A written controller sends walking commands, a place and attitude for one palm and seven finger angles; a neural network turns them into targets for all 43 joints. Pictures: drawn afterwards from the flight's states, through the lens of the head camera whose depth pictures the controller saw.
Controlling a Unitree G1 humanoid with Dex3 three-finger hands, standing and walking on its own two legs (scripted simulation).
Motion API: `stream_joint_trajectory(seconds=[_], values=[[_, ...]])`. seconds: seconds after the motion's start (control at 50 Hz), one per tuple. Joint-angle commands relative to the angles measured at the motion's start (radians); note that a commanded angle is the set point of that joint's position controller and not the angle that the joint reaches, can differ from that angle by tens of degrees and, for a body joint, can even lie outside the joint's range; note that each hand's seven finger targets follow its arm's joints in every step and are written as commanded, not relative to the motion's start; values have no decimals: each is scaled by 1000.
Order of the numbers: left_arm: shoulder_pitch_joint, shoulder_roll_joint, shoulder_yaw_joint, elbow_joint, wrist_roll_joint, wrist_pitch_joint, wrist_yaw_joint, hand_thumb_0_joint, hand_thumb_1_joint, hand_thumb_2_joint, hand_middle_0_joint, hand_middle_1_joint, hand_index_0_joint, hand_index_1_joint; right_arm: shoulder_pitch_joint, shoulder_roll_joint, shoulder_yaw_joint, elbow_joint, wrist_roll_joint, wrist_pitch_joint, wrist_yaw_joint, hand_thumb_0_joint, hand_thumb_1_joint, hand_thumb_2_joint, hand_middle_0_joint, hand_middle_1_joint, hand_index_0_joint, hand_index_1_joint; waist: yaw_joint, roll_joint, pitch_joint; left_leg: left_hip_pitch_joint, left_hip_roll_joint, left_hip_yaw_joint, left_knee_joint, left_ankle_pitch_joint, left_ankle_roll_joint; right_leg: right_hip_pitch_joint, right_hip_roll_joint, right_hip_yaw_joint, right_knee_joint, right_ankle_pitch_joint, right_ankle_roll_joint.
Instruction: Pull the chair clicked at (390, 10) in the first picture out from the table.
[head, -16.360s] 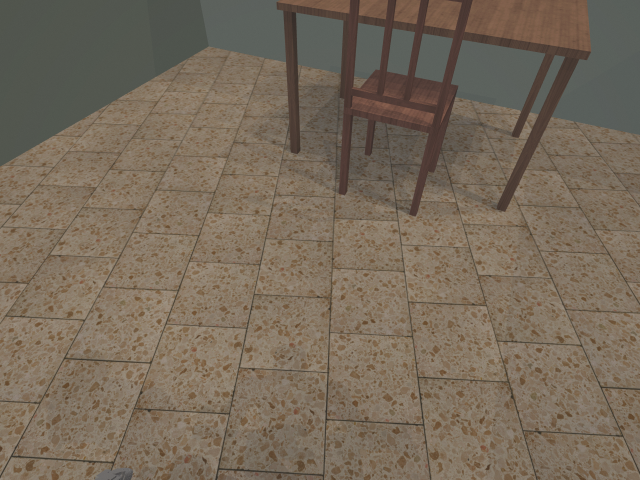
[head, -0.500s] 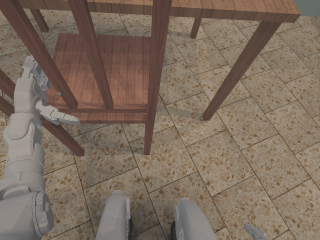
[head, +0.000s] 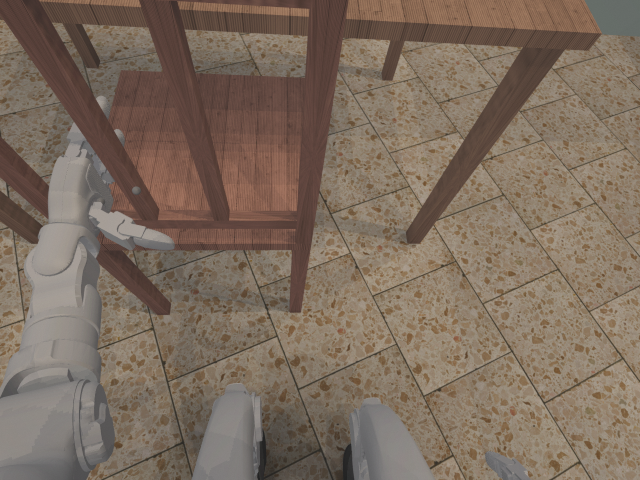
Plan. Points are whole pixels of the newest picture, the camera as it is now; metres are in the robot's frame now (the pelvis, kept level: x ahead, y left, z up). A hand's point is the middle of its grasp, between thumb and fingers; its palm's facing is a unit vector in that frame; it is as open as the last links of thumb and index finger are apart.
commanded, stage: hook a spindle and tug to test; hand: left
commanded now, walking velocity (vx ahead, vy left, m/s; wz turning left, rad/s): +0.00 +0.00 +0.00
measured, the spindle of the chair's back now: (103, 140) +0.49 +0.25 +0.08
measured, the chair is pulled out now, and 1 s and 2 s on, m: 0.00 0.00 0.08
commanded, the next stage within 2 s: step backward, pulling the chair out in 1.42 s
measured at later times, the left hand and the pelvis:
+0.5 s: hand (136, 187) +0.46 +0.22 +0.03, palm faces +0.05 -1.00 -0.04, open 11.6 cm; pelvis +0.00 -0.01 +0.00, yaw +0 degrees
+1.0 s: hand (136, 191) +0.45 +0.22 +0.03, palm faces +0.05 -1.00 -0.04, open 5.4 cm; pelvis +0.02 +0.00 +0.01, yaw -1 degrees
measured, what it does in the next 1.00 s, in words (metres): stands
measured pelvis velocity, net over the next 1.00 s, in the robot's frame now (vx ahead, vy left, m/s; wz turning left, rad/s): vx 0.02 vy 0.00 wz -0.01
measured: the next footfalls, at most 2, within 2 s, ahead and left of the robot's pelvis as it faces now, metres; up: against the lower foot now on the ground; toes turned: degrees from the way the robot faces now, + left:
none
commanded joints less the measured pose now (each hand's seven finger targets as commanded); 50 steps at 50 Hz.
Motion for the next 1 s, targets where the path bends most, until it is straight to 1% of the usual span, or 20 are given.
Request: stream_joint_trajectory(seconds=[0.0,0.02,0.12,0.18,0.2,0.28,0.3,0.4,0.46,0.48,0.52,0.6,0.62,0.66,0.7,0.82,0.84,0.86,0.9,0.98], values=[[-346,251,67,-201,-11,-80,34,0,-500,300,-148,-354,-148,-354,117,-179,-63,-70,-2,-17,-16,0,-900,-900,200,300,200,300,-10,86,-457,553,-30,-37,-136,244,13,20,32,-17,-182,215,-56],[-365,277,84,-205,-5,-96,42,0,-500,300,-166,-409,-166,-409,118,-180,-61,-69,-3,-18,-17,0,-900,-900,200,300,200,300,-9,94,-452,547,-30,-39,-133,244,13,17,33,-16,-174,212,-58],[-361,278,81,-204,8,-128,38,0,-500,300,-254,-683,-254,-683,117,-175,-59,-71,-8,-18,-13,0,-900,-900,200,300,200,300,-8,102,-496,544,-31,-30,-116,268,15,44,34,-9,-162,238,-58],[-344,251,60,-173,0,-105,13,0,-500,300,-306,-847,-306,-847,115,-177,-61,-69,-5,-12,-13,0,-900,-900,200,300,200,300,-15,106,-482,535,-31,-22,-113,266,15,46,31,-5,-174,249,-54],[-322,257,69,-152,-5,-93,4,0,-500,300,-324,-902,-324,-902,119,-179,-62,-68,-2,-9,-14,0,-900,-900,200,300,200,300,-14,78,-477,510,-32,-17,-111,254,18,62,33,-2,-178,250,-53],[-348,258,65,-165,-21,-79,-18,0,-276,396,-394,-1121,-394,-1121,117,-181,-63,-69,5,-7,-19,0,-900,-900,200,300,200,300,-17,73,-478,504,-31,-17,-109,259,22,66,32,1,-180,260,-51],[-354,269,75,-202,-26,-84,-17,0,-220,420,-412,-1176,-412,-1176,119,-182,-66,-70,4,-8,-21,0,-900,-900,200,300,200,300,-11,85,-509,527,-31,-18,-108,280,22,74,32,2,-178,276,-52],[-346,245,58,-249,-23,-101,9,0,60,540,-500,-1450,-500,-1450,120,-175,-69,-63,1,-13,-17,0,-900,-900,200,300,200,300,-14,112,-516,575,-29,-28,-112,309,16,55,33,-5,-179,285,-52],[-328,252,59,-236,-10,-103,20,0,228,612,-500,-1450,-500,-1450,124,-180,-69,-54,0,-13,-15,0,-900,-900,200,300,200,300,-13,104,-513,579,-27,-32,-115,312,13,49,34,-11,-174,281,-55],[-335,225,34,-233,-8,-101,19,0,284,636,-500,-1450,-500,-1450,120,-176,-67,-57,0,-12,-14,0,-900,-900,200,300,200,300,-22,111,-502,566,-31,-25,-112,305,16,49,33,-7,-177,283,-53],[-332,252,52,-241,-6,-110,17,0,396,684,-500,-1450,-500,-1450,124,-179,-68,-56,0,-13,-15,0,-900,-900,200,300,200,300,-16,119,-510,575,-29,-27,-113,312,15,55,35,-6,-173,287,-57],[-312,261,60,-235,-9,-107,8,0,620,780,-500,-1450,-500,-1450,117,-179,-67,-59,1,-10,-12,0,-900,-900,200,300,200,300,-9,127,-501,570,-30,-23,-117,319,13,71,35,-5,-178,299,-58],[-321,231,37,-243,-16,-108,4,0,676,804,-500,-1450,-500,-1450,118,-177,-66,-58,1,-12,-12,0,-900,-900,200,300,200,300,-18,133,-503,587,-31,-27,-117,336,15,63,36,-9,-176,310,-59],[-276,252,64,-254,-24,-104,0,0,788,852,-500,-1450,-500,-1450,117,-179,-70,-63,1,-12,-10,0,-900,-900,200,300,200,300,-2,127,-524,604,-29,-29,-121,366,11,81,35,-10,-177,333,-59],[-276,252,66,-257,-26,-102,0,0,900,900,-500,-1450,-500,-1450,114,-177,-68,-64,1,-12,-10,0,-900,-900,200,300,200,300,-6,112,-515,582,-31,-22,-119,355,14,94,35,-6,-179,340,-55],[-205,200,34,-315,-30,-107,11,0,900,900,-500,-1450,-500,-1450,111,-173,-72,-82,3,-14,0,0,-900,-900,200,300,200,300,2,140,-528,643,-28,-31,-134,407,7,82,37,-16,-174,356,-59],[-176,220,53,-310,-26,-104,17,0,900,900,-500,-1450,-500,-1450,111,-175,-74,-83,3,-12,1,0,-900,-900,200,300,200,300,11,130,-524,647,-24,-34,-141,416,3,85,36,-20,-174,356,-59],[-191,191,23,-331,-26,-104,18,0,900,900,-500,-1450,-500,-1450,106,-172,-74,-85,3,-12,3,0,-900,-900,200,300,200,300,3,142,-523,656,-26,-35,-142,415,4,75,36,-19,-176,355,-58],[-149,204,43,-318,-25,-97,25,0,900,900,-500,-1450,-500,-1450,107,-172,-74,-85,2,-11,5,0,-900,-900,200,300,200,300,8,109,-509,626,-28,-28,-142,396,6,100,38,-15,-183,361,-56],[-126,201,46,-339,-29,-104,20,0,900,900,-500,-1450,-500,-1450,101,-169,-73,-92,4,-13,5,0,-900,-900,200,300,200,300,11,110,-497,615,-30,-21,-145,408,6,113,37,-14,-178,379,-56]])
